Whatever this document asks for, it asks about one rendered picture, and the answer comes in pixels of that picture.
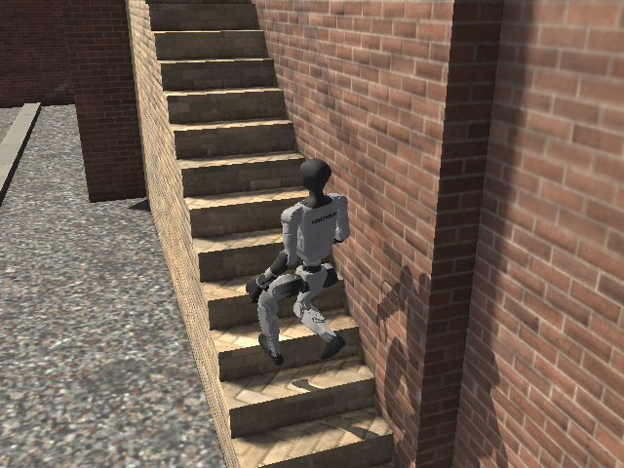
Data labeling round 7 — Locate stairs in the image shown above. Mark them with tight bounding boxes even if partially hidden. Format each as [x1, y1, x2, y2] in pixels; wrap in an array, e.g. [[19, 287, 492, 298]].
[[125, 0, 396, 468]]

